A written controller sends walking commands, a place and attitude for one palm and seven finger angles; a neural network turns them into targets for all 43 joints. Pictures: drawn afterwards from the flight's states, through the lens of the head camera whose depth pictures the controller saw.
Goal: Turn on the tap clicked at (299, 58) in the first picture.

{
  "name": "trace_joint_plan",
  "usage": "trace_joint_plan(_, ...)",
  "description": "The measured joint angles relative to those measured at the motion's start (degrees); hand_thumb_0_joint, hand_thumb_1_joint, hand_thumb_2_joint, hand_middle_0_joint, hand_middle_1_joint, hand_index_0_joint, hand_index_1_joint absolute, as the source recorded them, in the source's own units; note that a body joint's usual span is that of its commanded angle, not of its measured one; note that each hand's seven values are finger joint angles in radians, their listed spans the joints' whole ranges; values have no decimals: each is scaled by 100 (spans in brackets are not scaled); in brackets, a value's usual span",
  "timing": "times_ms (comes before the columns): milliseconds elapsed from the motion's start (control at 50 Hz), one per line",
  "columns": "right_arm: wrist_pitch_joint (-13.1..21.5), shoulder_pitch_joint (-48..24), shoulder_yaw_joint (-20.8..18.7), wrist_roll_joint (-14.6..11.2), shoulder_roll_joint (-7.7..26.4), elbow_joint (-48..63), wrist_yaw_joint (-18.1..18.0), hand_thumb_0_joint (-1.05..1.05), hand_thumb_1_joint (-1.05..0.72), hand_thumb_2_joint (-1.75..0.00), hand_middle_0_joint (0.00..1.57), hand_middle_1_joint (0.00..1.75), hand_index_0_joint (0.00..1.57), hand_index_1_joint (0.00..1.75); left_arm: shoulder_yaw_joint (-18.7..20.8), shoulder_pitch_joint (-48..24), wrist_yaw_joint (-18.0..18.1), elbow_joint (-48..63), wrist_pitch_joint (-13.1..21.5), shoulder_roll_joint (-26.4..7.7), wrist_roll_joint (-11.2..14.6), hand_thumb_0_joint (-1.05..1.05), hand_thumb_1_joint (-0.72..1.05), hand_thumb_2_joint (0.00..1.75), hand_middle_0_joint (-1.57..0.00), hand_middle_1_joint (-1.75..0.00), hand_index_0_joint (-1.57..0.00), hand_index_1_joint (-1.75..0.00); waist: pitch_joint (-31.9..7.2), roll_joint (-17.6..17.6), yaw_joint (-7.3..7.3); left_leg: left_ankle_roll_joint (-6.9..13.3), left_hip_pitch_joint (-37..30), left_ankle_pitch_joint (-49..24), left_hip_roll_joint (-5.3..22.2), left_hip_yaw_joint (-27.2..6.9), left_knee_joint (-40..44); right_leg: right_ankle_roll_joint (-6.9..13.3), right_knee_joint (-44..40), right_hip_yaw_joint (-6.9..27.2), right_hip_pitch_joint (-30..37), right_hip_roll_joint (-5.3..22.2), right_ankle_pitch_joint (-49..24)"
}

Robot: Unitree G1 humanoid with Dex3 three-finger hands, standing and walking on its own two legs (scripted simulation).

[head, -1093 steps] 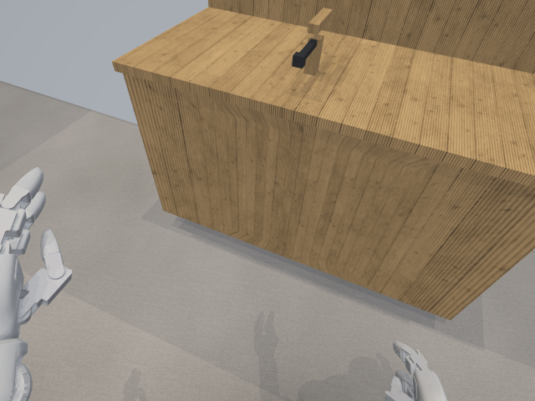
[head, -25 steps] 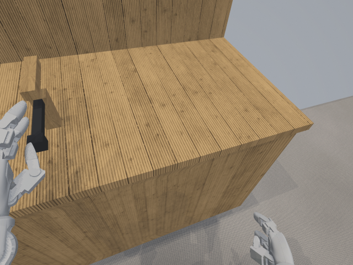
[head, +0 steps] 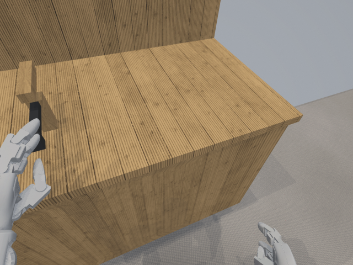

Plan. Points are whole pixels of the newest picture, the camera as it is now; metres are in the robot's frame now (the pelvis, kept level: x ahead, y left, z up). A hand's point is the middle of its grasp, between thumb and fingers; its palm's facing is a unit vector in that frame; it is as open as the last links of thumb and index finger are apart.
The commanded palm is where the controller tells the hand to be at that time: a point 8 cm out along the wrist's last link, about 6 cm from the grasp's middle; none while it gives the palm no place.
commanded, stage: come to a stop and stand still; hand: left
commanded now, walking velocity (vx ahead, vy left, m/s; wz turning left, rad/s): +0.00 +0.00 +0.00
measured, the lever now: (35, 142) +0.32 +0.32 +0.12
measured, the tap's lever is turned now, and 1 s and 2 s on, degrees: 0 0 0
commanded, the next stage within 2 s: look again from close up in 0.60 s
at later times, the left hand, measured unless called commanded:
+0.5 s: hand (35, 170) +0.23 +0.26 +0.16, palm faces +0.39 -0.85 -0.36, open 7.4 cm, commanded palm +0.17 +0.28 +0.18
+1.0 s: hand (36, 173) +0.22 +0.25 +0.16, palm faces +0.41 -0.84 -0.34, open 7.4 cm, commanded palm +0.17 +0.28 +0.18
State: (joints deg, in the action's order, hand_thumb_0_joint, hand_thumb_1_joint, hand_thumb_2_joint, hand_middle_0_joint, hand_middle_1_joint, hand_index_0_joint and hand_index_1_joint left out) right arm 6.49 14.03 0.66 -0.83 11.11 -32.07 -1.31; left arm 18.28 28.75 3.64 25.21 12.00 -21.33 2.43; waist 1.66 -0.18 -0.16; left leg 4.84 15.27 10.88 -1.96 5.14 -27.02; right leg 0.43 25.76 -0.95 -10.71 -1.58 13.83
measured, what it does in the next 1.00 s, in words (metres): stands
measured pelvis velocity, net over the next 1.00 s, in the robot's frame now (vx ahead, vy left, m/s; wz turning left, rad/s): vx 0.01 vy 0.00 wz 0.02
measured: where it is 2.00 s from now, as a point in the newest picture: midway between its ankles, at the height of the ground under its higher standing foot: outside the picture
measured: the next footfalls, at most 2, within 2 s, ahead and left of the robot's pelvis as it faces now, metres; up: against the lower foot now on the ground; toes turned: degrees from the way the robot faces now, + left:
none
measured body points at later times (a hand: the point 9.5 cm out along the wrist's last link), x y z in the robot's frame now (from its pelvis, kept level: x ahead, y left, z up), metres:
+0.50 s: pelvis +0.01 +0.00 +0.00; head +0.03 +0.03 +0.45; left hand +0.20 +0.30 +0.18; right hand +0.20 -0.21 -0.06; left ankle +0.05 +0.06 -0.74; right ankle +0.00 -0.12 -0.74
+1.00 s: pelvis +0.01 +0.00 +0.00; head +0.02 +0.02 +0.45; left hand +0.20 +0.30 +0.18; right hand +0.19 -0.22 -0.06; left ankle +0.05 +0.06 -0.74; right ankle +0.00 -0.12 -0.74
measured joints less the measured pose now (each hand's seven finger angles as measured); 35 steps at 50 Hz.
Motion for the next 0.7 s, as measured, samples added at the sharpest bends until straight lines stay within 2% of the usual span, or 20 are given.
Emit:
trace_joint_plan(80, 18, 101, 64, 26, -10, -110, -107, 1, -90, -90, 20, 30, 20, 30, 315, -429, 121, -285, -50, -91, -21, 1, 89, 90, -22, -31, -21, -30, 26, -132, 175, -16, -19, -46, 24, -78, 20, 39, -93, -77, 71, -31, -63)
trace_joint_plan(160, 146, 63, 79, 37, 58, -184, -93, 1, -90, -90, 20, 30, 20, 30, 380, -894, 278, -310, -27, 146, -76, 1, 89, 90, -22, -30, -21, -30, 45, -139, 285, -18, -49, -73, 34, -102, 51, 39, -195, -98, 138, -45, -127)
trace_joint_plan(260, 208, -83, 82, 68, 60, -145, -45, 1, -90, -90, 20, 30, 20, 30, 58, -885, 289, -180, 37, 371, -178, 1, 89, 90, -21, -30, -20, -30, -46, -99, 217, -17, -84, -63, 36, -71, 107, 16, -312, -59, 189, -48, -167)
trace_joint_plan(320, 173, -166, 99, 82, 5, -71, -42, 1, -90, -90, 20, 30, 20, 30, -18, -737, 230, -196, 22, 292, -184, 1, 89, 90, -21, -30, -20, -30, -74, -102, 127, -9, -83, -47, 46, -57, 119, 12, -375, -40, 206, -59, -178)
trace_joint_plan(400, 116, -226, 128, 88, -60, 3, -62, 1, -90, -90, 20, 30, 20, 30, 108, -591, 180, -158, -44, 89, -129, 1, 89, 90, -21, -30, -21, -30, -11, -169, 64, 7, -113, -30, 31, -44, 150, 8, -378, -25, 221, -45, -149)
trace_joint_plan(520, 80, -225, 125, 83, -29, 17, -54, 1, -90, -90, 20, 30, 20, 30, 270, -549, 196, 171, -85, -15, -46, 1, 89, 90, -22, -30, -21, -30, 125, -217, 131, 21, -161, 1, -35, -62, 153, -17, -287, -47, 240, 18, -50)
trace_joint_plan(700, -67, -259, 119, 38, -28, -15, -45, 1, -90, -90, 20, 30, 20, 30, 173, -500, 196, 105, -171, 81, -29, 1, 89, 90, -21, -30, -21, -30, 97, -94, 177, 16, -224, 15, -44, -80, 153, -30, -324, -64, 326, 25, -52)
